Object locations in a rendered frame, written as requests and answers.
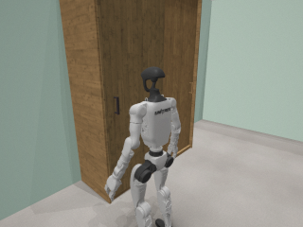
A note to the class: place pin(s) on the left robot shin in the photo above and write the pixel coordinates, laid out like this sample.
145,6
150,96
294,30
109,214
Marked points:
141,219

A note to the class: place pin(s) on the right robot hand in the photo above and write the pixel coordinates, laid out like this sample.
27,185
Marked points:
172,149

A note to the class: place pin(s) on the robot left upper arm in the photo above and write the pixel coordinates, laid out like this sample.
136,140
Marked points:
136,112

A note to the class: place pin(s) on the left robot forearm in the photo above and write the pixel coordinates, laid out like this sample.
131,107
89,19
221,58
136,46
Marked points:
125,158

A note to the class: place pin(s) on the robot right upper arm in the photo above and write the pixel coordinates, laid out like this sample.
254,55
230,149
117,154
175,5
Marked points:
175,120

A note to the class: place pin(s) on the right robot forearm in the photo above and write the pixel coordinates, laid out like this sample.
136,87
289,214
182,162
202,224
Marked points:
174,138

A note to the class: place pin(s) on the robot right thigh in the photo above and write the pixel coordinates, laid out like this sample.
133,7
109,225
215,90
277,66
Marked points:
160,177

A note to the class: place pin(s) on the left robot hand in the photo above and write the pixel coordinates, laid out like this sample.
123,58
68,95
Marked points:
112,184

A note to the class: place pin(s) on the wardrobe door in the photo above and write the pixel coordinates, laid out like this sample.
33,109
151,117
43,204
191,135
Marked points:
180,24
131,36

